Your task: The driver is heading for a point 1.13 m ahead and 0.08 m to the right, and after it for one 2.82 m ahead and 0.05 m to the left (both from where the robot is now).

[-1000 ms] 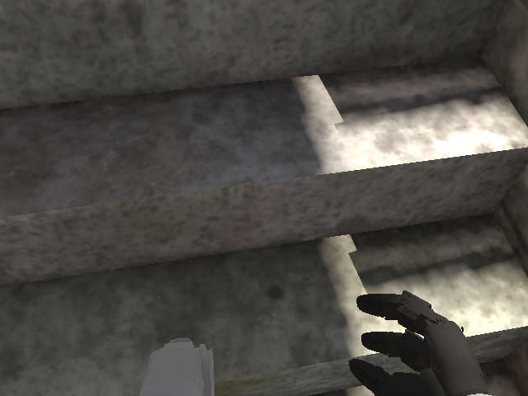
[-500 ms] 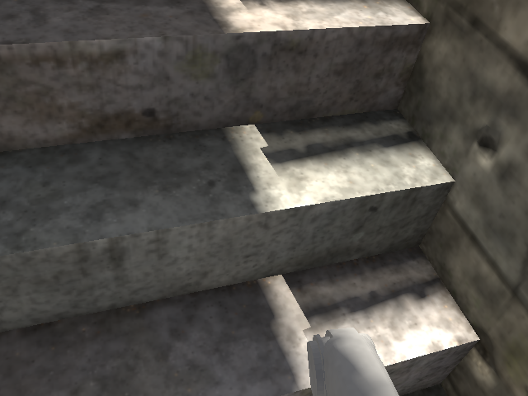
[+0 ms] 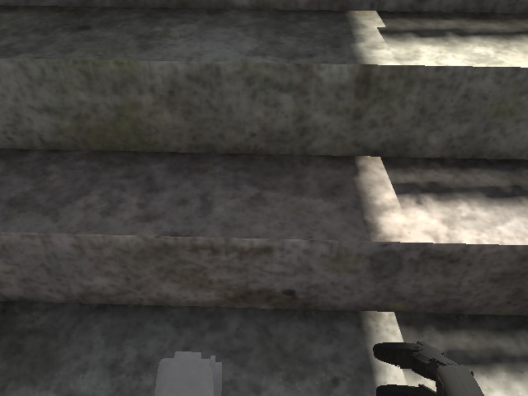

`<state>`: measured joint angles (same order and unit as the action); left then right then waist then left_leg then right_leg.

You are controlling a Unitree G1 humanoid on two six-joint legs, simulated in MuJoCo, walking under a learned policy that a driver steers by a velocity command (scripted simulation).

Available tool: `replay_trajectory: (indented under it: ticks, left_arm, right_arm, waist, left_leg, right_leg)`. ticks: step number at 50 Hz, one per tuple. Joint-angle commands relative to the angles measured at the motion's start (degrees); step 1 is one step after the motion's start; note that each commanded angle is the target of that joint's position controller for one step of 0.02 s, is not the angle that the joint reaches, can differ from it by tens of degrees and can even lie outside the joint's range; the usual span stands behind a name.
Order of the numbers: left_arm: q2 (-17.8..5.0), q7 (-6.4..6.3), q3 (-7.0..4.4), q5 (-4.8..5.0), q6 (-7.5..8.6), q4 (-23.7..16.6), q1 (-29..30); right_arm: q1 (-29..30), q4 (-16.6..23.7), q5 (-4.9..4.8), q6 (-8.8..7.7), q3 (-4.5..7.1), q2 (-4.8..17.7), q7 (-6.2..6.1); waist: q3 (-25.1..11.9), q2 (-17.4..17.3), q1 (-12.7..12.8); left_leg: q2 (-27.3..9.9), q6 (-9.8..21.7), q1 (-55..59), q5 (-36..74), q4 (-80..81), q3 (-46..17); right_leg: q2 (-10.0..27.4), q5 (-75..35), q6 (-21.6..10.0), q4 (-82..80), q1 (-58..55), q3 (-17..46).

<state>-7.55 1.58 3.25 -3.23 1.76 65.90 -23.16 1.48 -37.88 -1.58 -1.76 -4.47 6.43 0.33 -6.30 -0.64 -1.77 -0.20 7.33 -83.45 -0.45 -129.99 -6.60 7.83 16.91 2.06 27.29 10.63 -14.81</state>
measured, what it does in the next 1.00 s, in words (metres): climbs: left foot 0.21 m higher, then right foot 0.20 m higher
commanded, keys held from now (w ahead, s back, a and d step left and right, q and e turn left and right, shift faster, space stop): w+q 0.10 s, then w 0.06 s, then w+e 0.84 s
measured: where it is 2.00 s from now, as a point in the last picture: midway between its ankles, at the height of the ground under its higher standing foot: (356, 201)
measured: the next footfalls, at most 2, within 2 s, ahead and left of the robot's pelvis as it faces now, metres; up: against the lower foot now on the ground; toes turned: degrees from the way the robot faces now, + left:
left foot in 0.14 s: +0.23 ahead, +0.14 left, +0.21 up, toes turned +12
right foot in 0.76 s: +0.45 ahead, +0.02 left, +0.41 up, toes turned -10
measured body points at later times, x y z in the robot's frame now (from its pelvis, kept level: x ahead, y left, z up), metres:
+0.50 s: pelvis +0.21 +0.09 +0.20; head +0.17 +0.14 +0.64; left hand +0.42 +0.24 +0.11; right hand +0.15 -0.10 +0.05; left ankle +0.19 +0.13 -0.53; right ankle +0.29 -0.09 -0.14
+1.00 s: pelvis +0.43 +0.08 +0.38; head +0.39 +0.09 +0.83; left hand +0.48 +0.28 +0.22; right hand +0.61 -0.16 +0.34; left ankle +0.47 +0.23 +0.01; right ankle +0.41 +0.03 -0.33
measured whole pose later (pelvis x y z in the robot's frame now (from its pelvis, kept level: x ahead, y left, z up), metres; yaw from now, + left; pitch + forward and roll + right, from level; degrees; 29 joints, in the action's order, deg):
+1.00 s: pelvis +0.43 +0.08 +0.38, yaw -14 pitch +3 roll +0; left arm -9.4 4.0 2.8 -3.4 0.0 65.2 -21.8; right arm -2.2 -40.6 2.3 -9.2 -5.6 7.9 4.0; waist -10.4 0.1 -4.3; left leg -1.1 10.0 -65.1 -0.7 -130.1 -9.0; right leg -7.8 22.6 -6.9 42.5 22.9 -1.1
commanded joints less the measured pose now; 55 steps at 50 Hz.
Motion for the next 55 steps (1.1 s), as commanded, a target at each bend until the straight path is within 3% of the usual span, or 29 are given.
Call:
replay_trajectory:
  ticks: [1,3,4,6,8,9,10,11,13,14,16,21,25,28,31,33,35,36,38,39,40,41,42,43,44,46,49,52,55]
  left_arm:
    - [-8.4,-1.28,-1.33,1.26,1.57,-4.8,-0.1]
    - [-14.2,-3.14,-4.07,2.66,0.93,-4.2,-3.8]
    - [-13.9,-3.88,-4.17,2.65,-0.01,-4.3,-2.9]
    - [-15.2,-3.77,-4.09,4.61,0.78,-2.6,-6.7]
    - [-18.4,-3.2,-4.7,2.77,1.77,-5.2,-3.2]
    - [-15.3,-1.15,-4.63,3.02,3.44,-8.6,-0.3]
    - [-9.7,0.78,-4.13,3.32,4.57,-8.9,3.6]
    - [-7.5,2.59,-5.47,3.57,4.88,-10.5,9.8]
    - [0.2,2.83,-3.13,3.22,4.77,-21.7,24.5]
    - [2.1,2.3,-1.84,2.09,4.81,-23.3,24.5]
    - [4.7,1.7,0.2,2.95,4.51,-21.2,14.5]
    - [4.7,0.26,1.97,4.54,1.74,-19.6,15.1]
    - [4.5,-1.0,2.5,4.23,1.13,-21.2,20.8]
    - [5.3,-1.21,4.0,5.54,1.39,-25.6,36.0]
    - [7.3,0.04,5.77,6.18,0.9,-27.7,41.1]
    - [7.7,1.79,6.14,5.73,0.95,-27.3,40.2]
    - [5.2,3.49,6.71,4.53,2.12,-32.1,45.6]
    - [3.4,3.61,5.74,3.31,2.27,-32.8,46.6]
    - [-3.4,3.53,2.29,1.74,-0.33,-25.3,27.1]
    - [-6.8,4.42,0.7,1.16,-0.68,-22.9,17.9]
    - [-11.6,3.89,-1.85,0.21,-1.78,-20.1,8.3]
    - [-16.0,1.8,-3.82,-0.04,-3.91,-17.3,5.2]
    - [-13.2,-0.66,-3.36,-1.91,-4.44,-16.3,8.2]
    - [-5.7,-0.34,-0.85,-0.77,-3.63,-12.9,7.7]
    - [0.0,0.83,0.69,0.34,-1.83,-9.9,8.5]
    - [4.5,2.26,1.3,0.69,0.17,-6.2,11.3]
    - [1.9,2.91,0.43,-0.23,0.14,-7.2,17.1]
    - [-0.9,2.82,0.34,0.61,0.89,-4.2,7.4]
    - [-3.1,-0.2,-0.82,2.71,-0.81,-3.9,-2.5]
  right_arm:
    - [6.6,4.7,0.14,0.57,-1.48,0.5,-0.5]
    - [15.4,8.8,0.6,0.88,-3.32,-1.3,0.82]
    - [13.0,7.9,0.5,1.39,-3.57,-1.3,1.42]
    - [10.3,6.1,1.74,1.14,-1.6,2.1,2.66]
    - [-9.3,2.5,3.39,1.06,2.47,10.6,3.45]
    - [-19.7,-1.2,3.71,2.0,5.14,17.6,2.5]
    - [-27.9,-6.0,4.14,3.77,8.08,24.8,0.51]
    - [-26.6,-9.0,4.21,3.11,7.5,22.8,-0.06]
    - [-19.5,-13.9,3.58,1.53,3.98,10.1,1.57]
    - [-18.4,-17.2,3.37,0.33,3.02,5.1,2.27]
    - [-15.6,-21.7,4.03,-1.05,1.73,-1.2,3.03]
    - [-16.0,-24.3,7.1,-2.22,0.42,0.4,2.89]
    - [-21.9,-26.7,5.94,-2.06,-0.33,2.2,2.49]
    - [-32.7,-28.8,4.36,-2.02,-0.23,3.2,0.03]
    - [-40.5,-31.5,4.3,-1.39,0.97,6.7,-3.21]
    - [-41.1,-32.5,3.92,-0.49,1.45,6.9,-3.67]
    - [-34.7,-32.4,2.76,-0.14,0.62,8.2,-3.76]
    - [-41.1,-34.6,1.78,-1.92,0.78,10.4,-3.4]
    - [-31.6,-31.8,1.39,-1.92,2.75,18.5,-4.36]
    - [-25.8,-28.0,1.02,-2.14,3.75,20.3,-4.39]
    - [-22.5,-23.0,2.8,-3.74,4.18,19.8,-3.07]
    - [-17.7,-18.7,4.38,-5.84,2.7,12.1,0.69]
    - [-10.7,-16.4,3.95,-6.35,3.3,8.7,3.09]
    - [-6.2,-9.8,3.75,-6.93,2.53,2.5,4.87]
    - [-1.3,-3.9,4.08,-7.51,1.42,1.7,5.47]
    - [-6.5,-1.4,5.21,-7.67,-1.21,-2.4,4.9]
    - [-9.9,-0.2,3.46,-7.91,-3.69,-1.9,4.21]
    - [-2.8,1.8,3.84,-6.51,-4.85,-3.5,1.49]
    - [13.7,9.4,3.63,-7.39,-6.28,-5.3,1.37]
  waist:
    - [6.9,4.2,1.3]
    - [4.6,9.1,3.9]
    - [1.5,8.2,2.1]
    - [-3.5,10.9,0.3]
    - [-15.5,18.4,-8.4]
    - [-18.8,4.9,-10.5]
    - [-23.2,-13.3,-10.9]
    - [-22.8,-10.2,-8.7]
    - [-4.3,-3.2,-2.4]
    - [-0.5,0.1,0.0]
    - [4.0,1.8,5.9]
    - [4.6,-3.1,7.6]
    - [6.6,-4.4,4.2]
    - [8.3,-5.9,-3.1]
    - [4.6,-8.6,-4.9]
    - [3.7,-3.4,-3.3]
    - [-3.3,-2.9,2.3]
    - [-9.0,-8.3,1.6]
    - [-13.9,-19.9,11.3]
    - [-17.0,-18.7,14.8]
    - [-21.6,-7.1,16.9]
    - [-20.6,12.0,14.5]
    - [-13.2,11.9,10.9]
    - [-3.4,6.5,5.5]
    - [4.6,-0.6,2.1]
    - [10.4,-4.8,-4.9]
    - [10.5,-2.8,-10.1]
    - [6.8,4.2,-6.0]
    - [6.5,5.3,1.0]
  left_leg:
    - [-3.5,-2.6,1.2,0.6,11.4,8.0]
    - [-9.0,-1.9,11.3,-12.0,30.5,13.1]
    - [-8.3,-0.6,20.0,-15.2,37.2,14.2]
    - [1.3,2.3,39.2,-31.2,47.2,23.6]
    - [4.0,6.4,55.0,-32.5,60.3,9.7]
    - [-7.2,11.7,70.8,-33.7,78.8,-19.3]
    - [-15.8,16.0,83.6,-55.6,111.8,-52.2]
    - [-18.8,7.6,80.3,-56.9,118.9,-60.6]
    - [-18.1,-0.5,63.2,-51.0,109.0,-39.7]
    - [-15.9,-3.1,59.4,-45.3,103.9,-30.5]
    - [-12.6,-8.0,56.5,-32.5,100.8,-15.5]
    - [-12.3,-10.7,56.2,-10.7,106.7,7.6]
    - [-12.2,-13.1,58.7,-4.3,110.1,12.8]
    - [-13.1,-11.1,63.1,-7.1,118.5,12.5]
    - [-16.2,-7.4,78.4,-1.3,125.8,9.2]
    - [-16.6,-7.0,90.7,2.7,123.9,11.7]
    - [-11.6,-9.1,74.0,63.0,123.2,24.5]
    - [-13.6,-6.0,75.2,94.8,118.8,23.2]
    - [-20.7,0.3,95.1,132.0,103.2,19.3]
    - [-20.4,0.5,93.8,128.5,90.6,18.5]
    - [-17.9,2.1,76.8,106.3,80.7,14.5]
    - [-4.5,2.7,54.6,41.1,60.5,11.8]
    - [5.7,-0.8,39.6,1.8,19.3,1.0]
    - [4.2,1.2,27.3,-2.0,2.0,-5.8]
    - [3.8,3.0,19.2,-4.2,-6.0,-4.5]
    - [1.0,4.2,9.8,-4.7,-9.1,-2.0]
    - [-1.6,2.4,12.7,-0.1,4.8,2.1]
    - [-2.5,-0.7,6.3,0.3,-5.0,8.9]
    - [-2.8,-4.0,5.7,-2.4,13.3,13.0]
  right_leg:
    - [9.8,-1.5,-8.9,-20.4,5.4,4.6]
    - [12.6,-8.3,-10.8,-32.0,1.0,3.3]
    - [11.4,-16.1,-10.3,-30.8,-1.9,-0.6]
    - [10.4,-75.6,-13.1,-19.9,-7.0,-4.7]
    - [12.4,-109.1,-12.9,3.1,-15.6,-0.2]
    - [7.8,-91.8,-10.3,20.8,5.3,3.1]
    - [-6.2,-24.3,-7.5,45.8,25.6,8.5]
    - [-8.7,-16.3,-7.5,75.3,32.1,24.9]
    - [-8.9,-17.0,-10.4,94.4,46.8,28.6]
    - [-8.9,-19.7,-12.4,96.3,50.8,30.6]
    - [-10.5,-26.8,-15.0,96.9,54.4,34.4]
    - [-11.8,-33.7,-12.0,106.1,67.6,24.4]
    - [-11.5,-34.1,-10.6,106.2,75.9,21.6]
    - [-10.7,-27.8,-8.4,96.8,80.5,12.6]
    - [-7.1,-16.6,-8.1,93.5,82.6,7.8]
    - [-6.2,-11.4,-9.0,91.9,87.8,9.3]
    - [-9.2,-7.6,-13.4,59.1,47.3,-2.6]
    - [-14.1,0.4,-13.3,56.1,33.4,-9.3]
    - [-15.9,19.6,-14.6,49.6,33.4,-3.1]
    - [-13.7,21.2,-17.0,39.2,24.0,6.9]
    - [-9.4,12.1,-19.6,29.9,3.5,23.6]
    - [-0.1,23.2,-25.6,3.3,-6.3,55.3]
    - [5.5,29.0,-28.1,-16.0,0.0,78.6]
    - [5.8,28.6,-22.0,-14.3,5.3,74.4]
    - [3.8,25.5,-19.5,-8.7,12.3,63.3]
    - [-3.6,7.4,-12.5,-2.9,15.1,41.5]
    - [-7.5,-6.5,-6.7,-4.1,24.9,24.8]
    - [-6.0,-5.6,-10.8,-7.3,22.8,29.1]
    - [-6.2,-5.3,-11.3,-13.1,18.5,35.4]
